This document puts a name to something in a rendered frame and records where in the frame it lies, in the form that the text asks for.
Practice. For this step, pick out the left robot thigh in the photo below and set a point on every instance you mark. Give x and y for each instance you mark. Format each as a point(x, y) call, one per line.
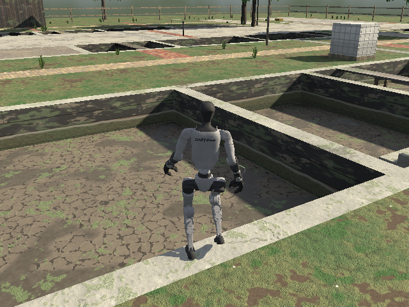
point(188, 186)

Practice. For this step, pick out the right robot hand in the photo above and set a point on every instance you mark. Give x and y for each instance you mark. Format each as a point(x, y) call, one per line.
point(234, 183)

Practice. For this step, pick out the robot left forearm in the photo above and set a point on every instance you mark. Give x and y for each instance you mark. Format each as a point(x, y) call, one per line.
point(170, 163)

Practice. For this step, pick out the robot right upper arm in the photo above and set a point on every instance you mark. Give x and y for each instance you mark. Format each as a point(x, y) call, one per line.
point(229, 146)

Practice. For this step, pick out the robot left upper arm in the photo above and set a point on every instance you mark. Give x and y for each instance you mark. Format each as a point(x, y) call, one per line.
point(182, 141)

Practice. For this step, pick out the left robot hand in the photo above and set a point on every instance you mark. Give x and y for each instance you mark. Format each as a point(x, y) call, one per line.
point(166, 169)

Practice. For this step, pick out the robot right shin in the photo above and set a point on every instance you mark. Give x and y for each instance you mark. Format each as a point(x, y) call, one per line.
point(217, 216)

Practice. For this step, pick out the robot right forearm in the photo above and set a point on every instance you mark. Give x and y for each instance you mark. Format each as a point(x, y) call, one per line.
point(236, 171)

